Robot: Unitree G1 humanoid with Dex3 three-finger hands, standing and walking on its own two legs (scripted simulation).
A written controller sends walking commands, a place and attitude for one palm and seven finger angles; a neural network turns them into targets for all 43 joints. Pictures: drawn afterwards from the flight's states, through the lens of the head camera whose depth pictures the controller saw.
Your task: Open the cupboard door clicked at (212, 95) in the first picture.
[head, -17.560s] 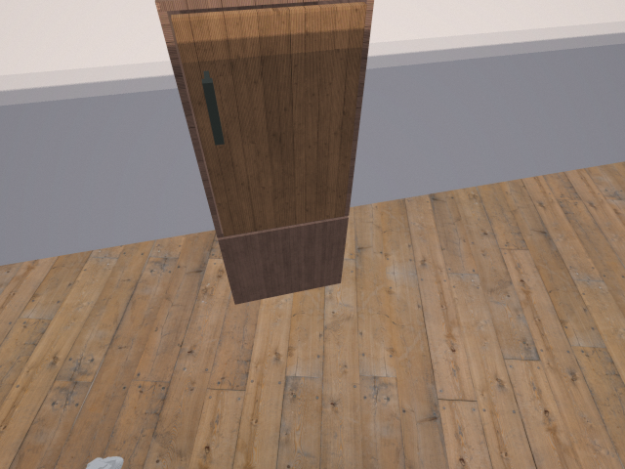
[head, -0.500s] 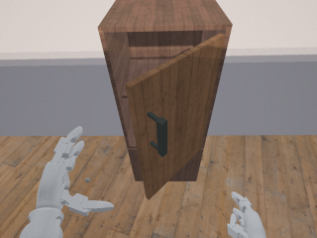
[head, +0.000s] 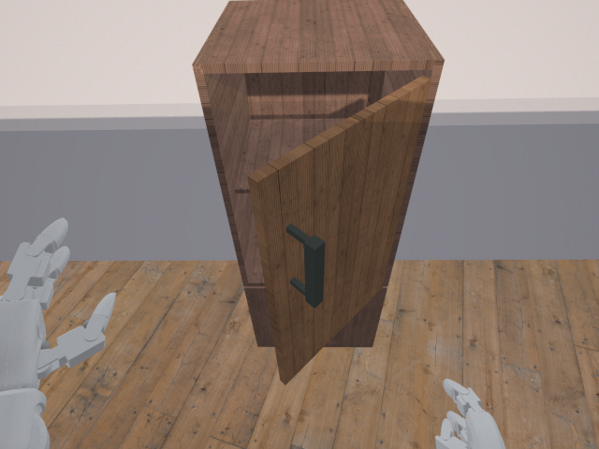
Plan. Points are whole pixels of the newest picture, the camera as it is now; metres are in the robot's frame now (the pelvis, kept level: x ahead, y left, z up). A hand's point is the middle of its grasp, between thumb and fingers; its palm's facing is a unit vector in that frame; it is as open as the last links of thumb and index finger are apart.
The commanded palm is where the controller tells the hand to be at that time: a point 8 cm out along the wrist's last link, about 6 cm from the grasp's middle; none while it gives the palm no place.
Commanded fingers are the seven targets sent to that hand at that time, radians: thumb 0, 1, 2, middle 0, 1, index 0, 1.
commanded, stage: draw the hand back to the body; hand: left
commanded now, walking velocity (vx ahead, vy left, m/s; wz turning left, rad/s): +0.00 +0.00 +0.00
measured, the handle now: (304, 266) +0.36 +0.04 +0.05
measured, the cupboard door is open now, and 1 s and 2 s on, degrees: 46 46 46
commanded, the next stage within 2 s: step back with the hand held close in 0.44 s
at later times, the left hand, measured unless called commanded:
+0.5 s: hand (82, 324) +0.19 +0.25 +0.15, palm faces +0.46 -0.80 -0.39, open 7.4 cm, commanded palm +0.14 +0.29 +0.17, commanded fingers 0.00 0.90 0.90 -0.20 -0.30 -0.20 -0.30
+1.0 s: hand (48, 354) +0.16 +0.27 +0.15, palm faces +0.35 -0.78 -0.51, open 7.4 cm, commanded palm +0.09 +0.31 +0.17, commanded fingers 0.00 0.90 0.90 -0.20 -0.30 -0.20 -0.30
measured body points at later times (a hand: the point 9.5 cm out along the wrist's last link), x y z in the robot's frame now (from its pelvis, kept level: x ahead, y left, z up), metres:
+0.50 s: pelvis +0.00 -0.01 +0.00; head -0.02 -0.03 +0.45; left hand +0.16 +0.29 +0.17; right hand +0.18 -0.23 -0.09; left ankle -0.02 +0.11 -0.74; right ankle -0.01 -0.12 -0.74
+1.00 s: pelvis -0.05 +0.01 -0.01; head -0.02 +0.02 +0.44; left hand +0.13 +0.31 +0.17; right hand +0.13 -0.24 -0.08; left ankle -0.02 +0.11 -0.74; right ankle -0.01 -0.12 -0.74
